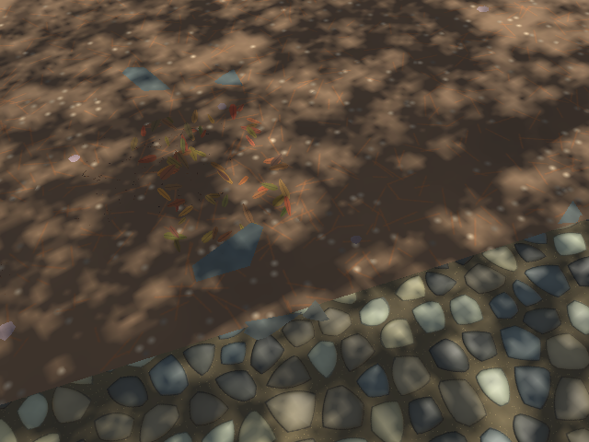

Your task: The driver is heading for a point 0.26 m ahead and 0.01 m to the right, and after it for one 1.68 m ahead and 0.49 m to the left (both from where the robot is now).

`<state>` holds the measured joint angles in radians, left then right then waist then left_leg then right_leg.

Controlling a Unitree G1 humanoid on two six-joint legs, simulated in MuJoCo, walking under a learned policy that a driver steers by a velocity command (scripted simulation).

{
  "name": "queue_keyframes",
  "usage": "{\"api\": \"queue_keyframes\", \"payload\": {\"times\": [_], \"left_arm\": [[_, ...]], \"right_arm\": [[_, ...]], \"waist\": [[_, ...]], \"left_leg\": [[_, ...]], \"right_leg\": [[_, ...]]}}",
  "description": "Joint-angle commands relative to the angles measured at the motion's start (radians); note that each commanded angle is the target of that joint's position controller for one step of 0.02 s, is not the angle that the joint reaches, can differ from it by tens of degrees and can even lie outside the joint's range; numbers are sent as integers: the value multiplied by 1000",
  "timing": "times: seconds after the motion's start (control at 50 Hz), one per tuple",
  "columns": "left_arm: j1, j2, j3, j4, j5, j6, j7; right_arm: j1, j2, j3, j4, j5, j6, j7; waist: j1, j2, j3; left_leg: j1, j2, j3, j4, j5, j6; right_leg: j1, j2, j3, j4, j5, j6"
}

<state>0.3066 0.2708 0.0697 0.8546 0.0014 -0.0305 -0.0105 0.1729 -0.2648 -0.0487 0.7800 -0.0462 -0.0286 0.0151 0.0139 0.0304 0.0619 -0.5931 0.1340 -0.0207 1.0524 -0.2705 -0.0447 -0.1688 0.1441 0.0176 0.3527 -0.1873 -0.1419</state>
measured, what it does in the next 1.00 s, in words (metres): walks ahead: left foot, then right foot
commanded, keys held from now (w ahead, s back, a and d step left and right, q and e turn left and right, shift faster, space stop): w+e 0.04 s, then e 0.20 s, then q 0.76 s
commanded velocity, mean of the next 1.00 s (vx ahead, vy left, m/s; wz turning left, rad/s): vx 0.14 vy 0.00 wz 0.04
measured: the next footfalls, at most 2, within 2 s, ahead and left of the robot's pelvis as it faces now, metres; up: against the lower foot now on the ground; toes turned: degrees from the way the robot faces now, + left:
left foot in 0.28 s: +0.34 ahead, +0.10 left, +0.00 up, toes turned -11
right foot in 0.68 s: +0.24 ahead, -0.08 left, +0.00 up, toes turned +1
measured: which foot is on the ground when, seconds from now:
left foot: up 0.00-0.26, down 0.28-0.70, up 0.72-1.00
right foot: down 0.00-0.28, up 0.30-0.66, down 0.68-1.00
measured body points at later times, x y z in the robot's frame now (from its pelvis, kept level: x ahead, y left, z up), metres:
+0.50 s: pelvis +0.19 +0.04 -0.01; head +0.24 +0.05 +0.44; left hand +0.34 +0.28 -0.14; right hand +0.26 -0.23 -0.13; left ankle +0.30 +0.10 -0.74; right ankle +0.13 -0.08 -0.69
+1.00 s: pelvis +0.19 +0.02 +0.00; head +0.22 +0.01 +0.45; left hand +0.26 +0.30 -0.11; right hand +0.34 -0.24 -0.13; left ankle +0.16 +0.13 -0.70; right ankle +0.20 -0.08 -0.74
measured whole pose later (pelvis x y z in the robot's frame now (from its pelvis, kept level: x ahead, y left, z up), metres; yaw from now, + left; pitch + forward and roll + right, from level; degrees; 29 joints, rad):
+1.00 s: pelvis +0.19 +0.02 +0.00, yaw +8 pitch +0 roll +1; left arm 0.20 0.25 0.03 0.79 0.03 0.01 0.03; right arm 0.19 -0.29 -0.07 0.79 -0.01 0.09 0.04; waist 0.01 0.02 0.05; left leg -0.36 -0.01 0.01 0.83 -0.45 -0.04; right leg -0.19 -0.03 -0.12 0.45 -0.26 -0.03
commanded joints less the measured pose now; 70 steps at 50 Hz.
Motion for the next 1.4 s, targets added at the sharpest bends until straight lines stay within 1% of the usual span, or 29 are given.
{"api": "queue_keyframes", "payload": {"times": [0.02,0.18,0.22,0.26,0.28,0.3,0.32,0.34,0.36,0.38,0.44,0.5,0.56,0.66,0.68,0.7,0.72,0.74,0.78,0.84,0.94,1.04,1.08,1.1,1.12,1.14,1.18,1.22,1.4], "left_arm": [[37,150,34,-52,-2,-25,3],[158,156,33,-25,6,1,26],[118,164,35,-40,14,7,35],[48,183,38,-59,5,-6,33],[45,143,26,-82,-10,-19,28],[209,36,8,-81,-26,-20,33],[304,110,17,-49,-12,-6,45],[253,129,19,-9,14,10,44],[164,112,11,-18,25,18,36],[114,90,4,-29,24,28,28],[111,66,-11,-24,30,62,18],[50,71,-17,-35,22,77,33],[-26,78,-21,-59,17,83,39],[34,66,-26,-48,11,49,56],[45,118,-15,-54,22,40,66],[20,222,9,-75,35,40,75],[-88,229,16,-98,41,42,71],[-131,152,-6,-114,37,38,71],[-204,89,-25,-133,24,28,69],[-134,95,-21,-126,23,26,66],[-44,148,3,-101,27,31,53],[-67,187,24,-98,26,36,30],[-85,191,29,-94,14,41,30],[-55,168,26,-91,17,42,28],[-67,68,0,-160,26,48,24],[-159,96,-2,-174,31,64,41],[-143,114,5,-152,8,68,35],[-113,143,14,-134,25,63,28],[-167,114,2,-170,19,74,28]], "right_arm": [[-16,-74,-17,-61,-1,10,2],[-197,-70,5,-131,23,-10,-4],[-132,-99,1,-116,24,-19,-13],[48,-137,-11,-62,18,-37,-32],[166,-173,-18,-42,7,-55,-41],[176,-231,-22,-57,4,-52,-39],[186,-220,-32,-56,36,-31,-30],[106,-126,-10,-68,50,-25,-25],[30,-46,17,-68,49,-23,-22],[0,-23,30,-57,41,-22,-22],[-5,-92,15,-18,33,-11,-16],[38,-155,-15,-4,31,9,-11],[25,-160,-33,-13,30,42,-7],[-12,-151,-52,-23,38,81,-7],[-3,-123,-46,-33,47,80,-8],[-17,-69,-35,-71,66,72,-6],[13,-111,-47,-48,32,67,-15],[43,-146,-61,-25,22,69,-14],[124,-128,-65,10,19,82,-9],[94,-110,-56,0,23,96,6],[-12,-86,-36,-61,36,108,29],[-12,-94,-34,-92,50,104,27],[36,-90,-32,-83,39,88,19],[69,-145,-45,-77,23,74,8],[86,-314,-81,-99,25,59,3],[187,-313,-92,-72,40,59,2],[71,-206,-61,-81,43,68,-8],[-7,-168,-48,-103,49,73,-18],[92,-213,-63,-87,34,70,-16]], "waist": [[-4,-61,-24],[65,-105,-48],[28,-121,-64],[-66,-110,-127],[-108,-49,-223],[-24,194,-357],[-16,202,-475],[-1,52,-348],[0,9,-229],[10,23,-171],[43,112,-140],[19,113,-152],[3,130,-124],[43,112,-86],[42,25,-73],[29,-211,-66],[5,-218,-14],[-35,-115,-16],[-91,-108,-32],[-41,-151,-54],[29,-188,-82],[22,-223,-100],[-29,-173,-108],[-43,-42,-128],[-19,262,-113],[-111,157,-136],[-36,73,-43],[-6,102,-51],[-50,91,-76]], "left_leg": [[-74,-12,21,-97,107,-20],[-2,-141,33,-382,220,16],[123,-169,9,-478,183,43],[356,-173,19,-624,299,85],[583,-25,-81,-626,570,126],[832,296,-369,-499,1238,265],[821,353,-584,-555,1179,382],[677,275,-496,-617,958,360],[561,192,-375,-655,809,313],[494,136,-302,-689,748,279],[368,23,-199,-724,705,236],[368,30,-263,-744,473,257],[288,15,-336,-819,29,244],[143,-35,-386,-809,-131,157],[84,-91,-338,-733,-192,101],[-35,-229,-165,-500,-250,50],[1,-259,-45,-234,-258,39],[81,-215,-75,-88,-221,44],[92,-205,-48,56,-136,34],[25,-182,-4,45,-133,-1],[88,-155,38,-183,-191,-7],[252,-172,107,-397,-180,42],[394,-182,106,-640,24,69],[531,-101,-46,-746,115,95],[644,222,-472,-739,584,216],[602,259,-461,-706,718,346],[521,127,-312,-723,563,311],[512,41,-252,-727,546,264],[512,25,-372,-711,383,283]], "right_leg": [[30,-256,263,-163,277,-128],[155,-218,260,45,764,-31],[145,-209,295,121,784,5],[116,-169,287,296,806,52],[14,-126,259,493,570,77],[-185,34,144,802,-414,105],[-253,51,141,944,-476,102],[-253,5,179,963,-369,113],[-257,-23,168,887,-325,125],[-246,-51,156,811,-306,138],[-124,-73,31,608,-272,163],[-140,-72,12,513,-309,167],[-121,-76,10,432,-259,151],[81,-62,2,97,-124,93],[117,-162,107,-47,-202,61],[110,-408,401,-187,-357,-31],[-68,-540,477,-224,-267,-104],[-133,-490,384,-179,-100,-108],[-99,-381,192,-120,128,-56],[55,-353,83,-50,387,-57],[171,-407,50,11,463,-69],[121,-431,5,85,496,-43],[42,-407,-55,192,372,27],[-91,-363,-112,343,177,93],[-399,-184,-187,576,-393,181],[-426,-158,-32,713,-475,177],[-431,-191,22,752,-314,171],[-403,-185,15,725,-213,179],[-376,-141,29,534,-196,192]]}}
Keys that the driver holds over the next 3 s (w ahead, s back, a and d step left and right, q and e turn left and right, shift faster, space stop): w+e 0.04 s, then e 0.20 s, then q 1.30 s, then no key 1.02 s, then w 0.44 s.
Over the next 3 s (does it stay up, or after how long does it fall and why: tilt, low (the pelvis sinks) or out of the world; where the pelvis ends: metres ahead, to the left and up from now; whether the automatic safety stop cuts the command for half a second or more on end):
stays up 0.31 0.05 0.00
